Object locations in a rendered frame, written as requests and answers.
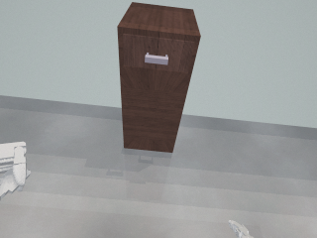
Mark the robot right hand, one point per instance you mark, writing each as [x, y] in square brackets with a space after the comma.
[240, 230]

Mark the robot left hand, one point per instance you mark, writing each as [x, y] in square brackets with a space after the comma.
[13, 164]

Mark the drawer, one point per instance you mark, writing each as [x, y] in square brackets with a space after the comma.
[135, 48]

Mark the handle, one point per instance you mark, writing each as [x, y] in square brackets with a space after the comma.
[156, 59]

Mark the cabinet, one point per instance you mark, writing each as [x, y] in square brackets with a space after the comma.
[153, 99]

